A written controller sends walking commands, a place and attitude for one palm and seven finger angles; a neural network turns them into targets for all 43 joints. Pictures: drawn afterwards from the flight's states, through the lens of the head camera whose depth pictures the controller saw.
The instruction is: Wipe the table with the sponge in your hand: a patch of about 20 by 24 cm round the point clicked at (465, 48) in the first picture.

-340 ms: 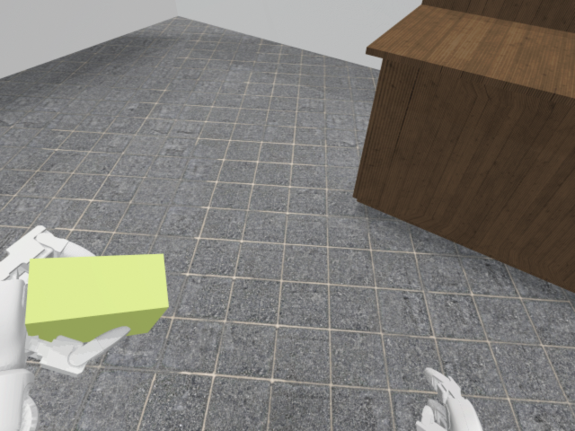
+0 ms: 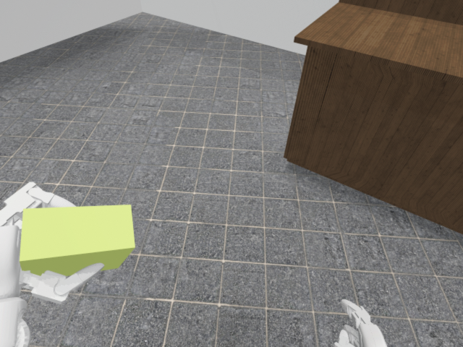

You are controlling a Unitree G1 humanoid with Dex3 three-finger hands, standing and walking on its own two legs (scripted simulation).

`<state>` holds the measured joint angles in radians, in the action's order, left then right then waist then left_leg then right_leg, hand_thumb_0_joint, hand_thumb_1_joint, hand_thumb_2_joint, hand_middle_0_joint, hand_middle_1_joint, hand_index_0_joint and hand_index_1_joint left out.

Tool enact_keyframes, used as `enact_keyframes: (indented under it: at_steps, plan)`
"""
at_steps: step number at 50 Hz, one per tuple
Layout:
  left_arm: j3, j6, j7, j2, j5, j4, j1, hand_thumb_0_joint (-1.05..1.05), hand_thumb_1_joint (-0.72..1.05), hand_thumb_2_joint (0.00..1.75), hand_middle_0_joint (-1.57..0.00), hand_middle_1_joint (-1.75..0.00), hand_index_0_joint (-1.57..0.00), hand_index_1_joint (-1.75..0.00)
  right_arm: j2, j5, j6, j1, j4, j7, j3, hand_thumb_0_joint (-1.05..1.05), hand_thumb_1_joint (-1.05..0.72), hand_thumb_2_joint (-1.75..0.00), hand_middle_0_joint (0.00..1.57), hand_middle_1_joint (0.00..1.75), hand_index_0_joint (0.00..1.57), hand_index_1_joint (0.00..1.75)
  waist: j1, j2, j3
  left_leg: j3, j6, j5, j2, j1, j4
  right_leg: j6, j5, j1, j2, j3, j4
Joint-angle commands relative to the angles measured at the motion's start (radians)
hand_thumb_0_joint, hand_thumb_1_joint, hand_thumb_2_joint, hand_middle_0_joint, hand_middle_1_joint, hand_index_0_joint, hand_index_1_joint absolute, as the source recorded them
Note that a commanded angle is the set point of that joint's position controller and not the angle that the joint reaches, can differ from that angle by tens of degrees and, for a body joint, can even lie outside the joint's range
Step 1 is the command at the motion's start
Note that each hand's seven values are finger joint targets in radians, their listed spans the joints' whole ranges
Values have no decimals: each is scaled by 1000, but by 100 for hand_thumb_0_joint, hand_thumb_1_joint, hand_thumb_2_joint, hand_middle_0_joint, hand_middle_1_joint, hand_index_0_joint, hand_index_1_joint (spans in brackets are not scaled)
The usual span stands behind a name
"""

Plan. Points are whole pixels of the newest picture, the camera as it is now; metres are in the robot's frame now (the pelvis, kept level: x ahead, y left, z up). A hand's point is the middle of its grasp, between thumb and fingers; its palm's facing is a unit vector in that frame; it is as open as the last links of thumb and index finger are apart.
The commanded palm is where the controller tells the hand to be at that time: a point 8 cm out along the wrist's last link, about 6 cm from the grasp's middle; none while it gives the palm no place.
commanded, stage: look at it before walking up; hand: left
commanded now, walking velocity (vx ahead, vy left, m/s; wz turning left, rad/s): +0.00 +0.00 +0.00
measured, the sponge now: (94, 241) +0.22 +0.21 +0.14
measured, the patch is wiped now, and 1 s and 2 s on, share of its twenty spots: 0.00 0.00 0.00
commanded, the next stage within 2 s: walk to a spot facing it in 0.06 s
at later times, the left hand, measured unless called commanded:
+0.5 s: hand (80, 227) +0.23 +0.23 +0.15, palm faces +0.43 -0.81 -0.40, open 10.2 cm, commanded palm +0.19 +0.26 +0.18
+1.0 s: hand (149, 146) +0.39 +0.17 +0.17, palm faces +0.30 -0.83 -0.48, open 10.2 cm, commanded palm +0.33 +0.22 +0.18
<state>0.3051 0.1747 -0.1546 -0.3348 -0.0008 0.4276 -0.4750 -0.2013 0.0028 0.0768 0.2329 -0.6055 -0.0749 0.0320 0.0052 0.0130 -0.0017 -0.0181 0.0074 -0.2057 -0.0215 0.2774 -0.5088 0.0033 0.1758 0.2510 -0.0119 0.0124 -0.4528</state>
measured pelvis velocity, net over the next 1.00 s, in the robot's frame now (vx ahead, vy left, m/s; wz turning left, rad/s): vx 0.15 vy -0.04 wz -0.09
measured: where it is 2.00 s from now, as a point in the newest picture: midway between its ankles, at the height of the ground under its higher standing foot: (268, 308)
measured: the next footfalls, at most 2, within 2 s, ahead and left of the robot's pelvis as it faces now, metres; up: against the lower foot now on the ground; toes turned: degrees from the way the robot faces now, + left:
right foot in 1.04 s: +0.27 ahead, -0.17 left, +0.00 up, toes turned -15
left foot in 1.52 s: +0.45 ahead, +0.03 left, +0.00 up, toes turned +9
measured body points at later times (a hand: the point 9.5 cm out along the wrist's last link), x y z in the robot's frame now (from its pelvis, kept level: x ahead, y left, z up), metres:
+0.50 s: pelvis +0.03 -0.02 -0.01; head +0.00 -0.02 +0.44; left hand +0.20 +0.27 +0.17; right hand +0.17 -0.24 -0.10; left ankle +0.04 +0.12 -0.73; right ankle +0.04 -0.12 -0.74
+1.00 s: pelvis +0.15 -0.04 +0.00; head +0.17 -0.06 +0.45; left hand +0.36 +0.21 +0.19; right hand +0.29 -0.25 -0.10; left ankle +0.11 +0.11 -0.74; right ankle +0.21 -0.16 -0.71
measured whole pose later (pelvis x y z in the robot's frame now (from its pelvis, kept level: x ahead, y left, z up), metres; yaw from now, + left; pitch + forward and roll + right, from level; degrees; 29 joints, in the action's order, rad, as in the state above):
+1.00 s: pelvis +0.15 -0.04 +0.00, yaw -5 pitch +0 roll -1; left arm 0.34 0.20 -0.15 -0.37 -0.01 0.50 -0.49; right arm -0.13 0.01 0.11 0.24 -0.60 -0.06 0.05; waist 0.00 0.03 -0.05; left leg 0.19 0.07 -0.33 -0.16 0.12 -0.48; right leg 0.02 0.32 0.44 0.07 0.17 -0.73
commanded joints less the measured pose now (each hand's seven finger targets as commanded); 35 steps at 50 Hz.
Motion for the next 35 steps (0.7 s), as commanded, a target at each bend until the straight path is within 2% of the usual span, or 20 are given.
enact_keyframes:
  at_steps: [1,8,9,11,13,15,18,19,21,22,23,24,25,26,27,30,32,33,34,35]
  plan:
    - [114,73,-19,-163,14,229,89,0,10,130,-120,-160,-120,-160,-115,-2,56,-106,159,-9,-51,0,-90,-90,20,30,20,30,-3,31,83,-29,-24,-54,-45,60,126,-5,48,-87,53,-69,86]
    - [123,76,-20,-174,12,239,97,0,10,130,-120,-160,-120,-160,-119,-3,59,-110,158,-11,-51,0,-90,-90,20,30,20,30,-2,65,78,-41,-25,-83,-52,75,156,-1,55,-95,40,-52,71]
    - [115,77,-19,-165,12,230,96,0,10,130,-120,-160,-120,-160,-113,-1,58,-107,156,-10,-47,0,-90,-90,20,30,20,30,-2,43,79,-38,-29,-115,-59,73,150,-4,80,-90,48,-59,66]
    - [112,78,-22,-166,11,241,112,0,10,130,-120,-160,-120,-160,-121,3,54,-105,153,-12,-55,0,-90,-90,20,30,20,30,-9,41,90,-33,-43,-289,-61,77,130,-24,248,-54,61,-89,59]
    - [112,71,-26,-164,6,243,124,0,10,130,-120,-160,-120,-160,-128,9,48,-111,158,-21,-56,0,-90,-90,20,30,20,30,-14,65,46,-69,-63,-444,-81,95,144,-41,388,23,57,-95,35]
    - [111,69,-32,-157,3,250,138,0,10,130,-120,-160,-120,-160,-126,10,45,-109,156,-27,-52,0,-90,-90,20,30,20,30,-20,104,22,-143,-92,-462,-129,90,171,-42,349,53,29,-60,-47]
    - [124,75,-34,-166,1,245,138,0,10,130,-120,-160,-120,-160,-126,10,49,-98,143,-32,-55,0,-90,-90,20,30,20,30,-22,188,55,-252,-136,-408,-216,29,197,-24,261,75,-4,25,-182]
    - [107,69,-28,-146,-1,209,111,0,10,130,-120,-160,-120,-160,-124,11,45,-102,143,-29,-54,0,-90,-90,20,30,20,30,-18,173,37,-235,-138,-453,-221,82,202,-22,279,36,-5,32,-162]
    - [98,66,-23,-143,-4,216,126,0,10,130,-120,-160,-120,-160,-123,10,40,-108,150,-23,-52,0,-90,-90,20,30,20,30,-16,164,-4,-149,-109,-498,-180,196,158,-38,299,-40,9,21,-97]
    - [106,67,-22,-155,-3,208,132,0,10,130,-120,-160,-120,-160,-118,11,38,-105,149,-21,-53,0,-90,-90,20,30,20,30,-13,81,-17,-92,-84,-474,-135,232,71,-66,364,-47,47,-58,-26]
    - [114,65,-21,-169,-5,211,142,0,10,130,-120,-160,-120,-160,-119,13,36,-110,151,-19,-58,0,-90,-90,20,30,20,30,-9,-31,-27,-1,-53,-438,-67,289,-81,-119,480,-47,129,-221,59]
    - [123,69,-23,-189,-1,213,151,0,10,130,-120,-160,-120,-160,-99,10,37,-113,148,-16,-54,0,-90,-90,20,30,20,30,0,-194,-25,84,-26,-332,-7,360,-280,-183,518,-96,257,-442,169]
    - [134,76,-31,-213,1,233,177,0,10,130,-120,-160,-120,-160,-104,4,45,-125,148,-10,-54,0,-90,-90,20,30,20,30,5,-229,-5,80,-12,-293,-4,415,-452,-250,403,-166,361,-590,221]
    - [132,87,-33,-207,2,238,183,0,10,130,-120,-160,-120,-160,-106,7,50,-125,141,-7,-52,0,-90,-90,20,30,20,30,0,-141,9,34,-7,-301,-34,409,-501,-277,360,-155,383,-580,222]
    - [133,90,-32,-206,-1,226,154,0,10,130,-120,-160,-120,-160,-99,10,45,-106,130,-5,-46,0,-90,-90,20,30,20,30,-4,-94,2,31,-3,-282,-53,364,-485,-263,315,-106,351,-493,215]
    - [164,101,-32,-220,5,268,135,0,10,130,-120,-160,-120,-160,-91,12,31,-119,138,-4,-42,0,-90,-90,20,30,20,30,-1,-142,43,93,-8,-211,-73,184,-231,-219,109,-72,275,-264,138]
    - [154,101,-36,-200,13,286,133,0,10,130,-120,-160,-120,-160,-84,16,28,-107,143,-9,-41,0,-90,-90,20,30,20,30,-13,-91,72,166,-5,-88,-26,-11,-49,-166,140,-14,209,-171,72]
    - [142,99,-36,-185,17,276,114,0,10,130,-120,-160,-120,-160,-94,13,31,-101,150,-18,-49,0,-90,-90,20,30,20,30,-18,-45,80,177,-9,-60,-30,-105,31,-132,144,12,170,-121,3]
    - [137,106,-36,-180,21,286,127,0,10,130,-120,-160,-120,-160,-104,8,34,-86,154,-25,-54,0,-90,-90,20,30,20,30,-27,34,81,114,-38,-88,-77,-214,94,-94,138,95,124,-92,-132]
    - [141,112,-36,-172,25,305,125,0,10,130,-120,-160,-120,-160,-144,6,35,-89,161,-26,-71,0,-90,-90,20,30,20,30,-29,229,89,-150,-114,-139,-249,-328,173,-43,197,262,31,-19,-344]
